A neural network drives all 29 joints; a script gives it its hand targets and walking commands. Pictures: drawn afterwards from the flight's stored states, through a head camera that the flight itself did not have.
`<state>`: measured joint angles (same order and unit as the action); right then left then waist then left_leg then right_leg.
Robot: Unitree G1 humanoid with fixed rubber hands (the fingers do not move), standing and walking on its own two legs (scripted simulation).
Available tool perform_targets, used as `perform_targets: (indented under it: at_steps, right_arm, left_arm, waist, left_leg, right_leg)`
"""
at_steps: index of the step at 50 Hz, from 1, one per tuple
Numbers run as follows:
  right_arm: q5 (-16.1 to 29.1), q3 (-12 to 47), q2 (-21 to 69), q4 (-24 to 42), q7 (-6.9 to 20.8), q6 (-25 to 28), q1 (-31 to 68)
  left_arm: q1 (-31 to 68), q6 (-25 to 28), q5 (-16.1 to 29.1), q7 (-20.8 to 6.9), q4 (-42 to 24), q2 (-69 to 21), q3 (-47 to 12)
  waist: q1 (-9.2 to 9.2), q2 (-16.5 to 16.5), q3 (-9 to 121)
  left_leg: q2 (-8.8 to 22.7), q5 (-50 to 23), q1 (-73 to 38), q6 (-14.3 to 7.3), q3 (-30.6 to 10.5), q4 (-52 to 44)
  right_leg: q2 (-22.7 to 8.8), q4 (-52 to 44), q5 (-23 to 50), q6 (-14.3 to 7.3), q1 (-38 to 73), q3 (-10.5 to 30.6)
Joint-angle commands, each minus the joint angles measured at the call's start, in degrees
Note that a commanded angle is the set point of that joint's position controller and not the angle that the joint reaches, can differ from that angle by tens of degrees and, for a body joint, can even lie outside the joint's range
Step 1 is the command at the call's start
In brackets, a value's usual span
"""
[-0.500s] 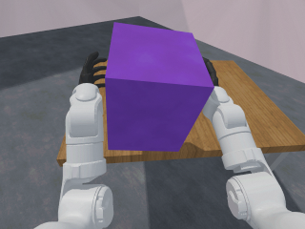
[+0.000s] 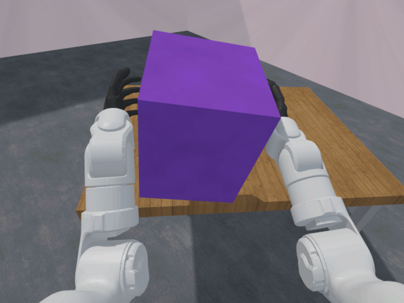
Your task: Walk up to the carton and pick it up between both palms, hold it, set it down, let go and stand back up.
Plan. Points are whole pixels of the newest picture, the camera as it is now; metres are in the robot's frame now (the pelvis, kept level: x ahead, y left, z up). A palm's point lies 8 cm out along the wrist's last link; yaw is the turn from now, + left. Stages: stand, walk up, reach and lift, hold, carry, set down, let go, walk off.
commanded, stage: hold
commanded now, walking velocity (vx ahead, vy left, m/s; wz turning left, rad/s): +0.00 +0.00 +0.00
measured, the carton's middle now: (196, 123) +0.39 +0.01 +0.20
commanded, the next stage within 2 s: set down in 0.58 s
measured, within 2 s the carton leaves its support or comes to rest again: neither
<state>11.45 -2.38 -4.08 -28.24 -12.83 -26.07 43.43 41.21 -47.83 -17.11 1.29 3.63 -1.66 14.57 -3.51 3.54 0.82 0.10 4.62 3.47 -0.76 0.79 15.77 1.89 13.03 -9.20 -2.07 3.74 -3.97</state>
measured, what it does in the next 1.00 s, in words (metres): stands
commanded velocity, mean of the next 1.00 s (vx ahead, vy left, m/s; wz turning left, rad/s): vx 0.00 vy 0.00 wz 0.00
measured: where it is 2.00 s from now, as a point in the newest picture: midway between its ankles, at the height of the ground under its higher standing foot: outside the picture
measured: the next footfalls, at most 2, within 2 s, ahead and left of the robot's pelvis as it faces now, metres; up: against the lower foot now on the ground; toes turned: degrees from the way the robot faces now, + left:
none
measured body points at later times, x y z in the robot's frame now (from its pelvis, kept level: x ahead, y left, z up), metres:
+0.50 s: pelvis +0.00 +0.01 +0.00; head -0.05 +0.04 +0.45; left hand +0.38 +0.16 +0.25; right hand +0.39 -0.14 +0.23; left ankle +0.06 +0.11 -0.75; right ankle -0.01 -0.09 -0.75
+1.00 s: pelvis +0.02 -0.01 +0.00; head +0.00 +0.02 +0.45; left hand +0.40 +0.15 +0.21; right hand +0.41 -0.15 +0.18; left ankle +0.05 +0.11 -0.75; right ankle -0.01 -0.09 -0.75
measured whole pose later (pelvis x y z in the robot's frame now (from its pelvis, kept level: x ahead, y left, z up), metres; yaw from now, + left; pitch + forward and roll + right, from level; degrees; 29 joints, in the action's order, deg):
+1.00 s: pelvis +0.02 -0.01 +0.00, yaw +1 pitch -9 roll +0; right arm 3.3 -6.6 0.6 -27.6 -10.9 -9.3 36.7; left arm 35.7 -32.5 -21.4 -3.9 3.5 -4.7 15.8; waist -2.8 3.9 -6.5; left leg -0.7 4.0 -1.5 -0.4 0.2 11.5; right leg 1.2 10.2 -9.8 -2.3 8.3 -5.3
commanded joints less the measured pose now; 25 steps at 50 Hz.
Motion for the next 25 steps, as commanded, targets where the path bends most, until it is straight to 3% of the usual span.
perform_targets:
  at_steps: [1,10,18,25]
  right_arm:
    - [2.73,10.79,18.3,8.27,3.56,1.46,36.98]
    - [2.9,9.76,17.95,7.83,3.77,1.37,39.11]
    - [4.51,11.62,17.45,10.72,3.68,1.41,38.26]
    - [4.7,11.39,17.35,10.51,3.76,0.67,38.2]
  left_arm:
    - [32.4,1.88,7.54,-8.37,-2.03,-20.6,-18.02]
    - [35.05,2.26,6.73,-8.71,-2.02,-21.83,-17.81]
    - [33.49,1.57,6.68,-8.2,-6.39,-22.84,-20.09]
    - [33.31,0.74,6.95,-8.03,-6.48,-22.73,-19.84]
  waist:
    - [-0.13,-3.23,12.84]
    - [-0.83,-3.91,15.68]
    - [-1.06,-4.54,17.91]
    - [-0.83,-3.84,16.33]
  left_leg:
    - [-0.2,-0.03,-6.91,0.18,0.87,-1.53]
    - [-0.33,-1.96,-9.07,1.19,0.49,-1.27]
    - [0.0,-9.02,-12.78,2.2,-0.12,0.01]
    - [-0.03,-6.9,-11.72,2.09,0.21,-0.81]
  right_leg:
    - [-1.43,-2.75,3.39,4.42,-3.61,0.08]
    - [-0.33,-2.78,3.17,3.99,-4.03,-0.91]
    - [0.11,-2.82,7.19,3.47,-3.65,-0.73]
    - [-0.09,-3.36,5.93,3.66,-3.51,-0.59]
